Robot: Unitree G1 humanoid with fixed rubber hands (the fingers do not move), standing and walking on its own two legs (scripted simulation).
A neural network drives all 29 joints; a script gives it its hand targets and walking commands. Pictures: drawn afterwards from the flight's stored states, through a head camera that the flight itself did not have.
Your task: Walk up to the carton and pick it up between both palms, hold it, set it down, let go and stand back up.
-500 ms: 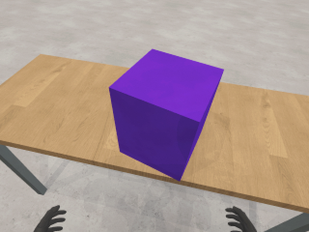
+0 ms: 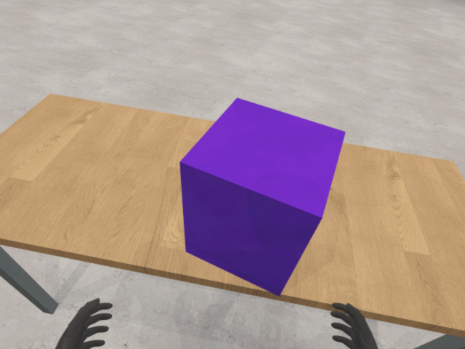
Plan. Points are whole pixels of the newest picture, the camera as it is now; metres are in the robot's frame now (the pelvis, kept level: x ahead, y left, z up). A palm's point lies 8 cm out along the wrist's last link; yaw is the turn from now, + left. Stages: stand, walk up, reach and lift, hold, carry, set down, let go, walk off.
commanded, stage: reach and lift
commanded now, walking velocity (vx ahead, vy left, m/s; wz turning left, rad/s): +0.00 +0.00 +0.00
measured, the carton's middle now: (258, 197) +0.41 -0.04 +0.04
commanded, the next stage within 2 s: none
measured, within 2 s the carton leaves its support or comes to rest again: neither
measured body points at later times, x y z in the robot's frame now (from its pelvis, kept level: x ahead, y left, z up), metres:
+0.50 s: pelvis +0.02 +0.03 +0.00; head +0.01 +0.05 +0.45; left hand +0.20 +0.25 -0.02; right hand +0.20 -0.21 -0.01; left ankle -0.04 +0.12 -0.74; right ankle +0.02 -0.13 -0.74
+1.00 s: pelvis +0.00 +0.02 +0.00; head -0.01 +0.03 +0.45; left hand +0.19 +0.25 +0.01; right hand +0.17 -0.19 +0.02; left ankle -0.04 +0.12 -0.74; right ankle +0.02 -0.13 -0.74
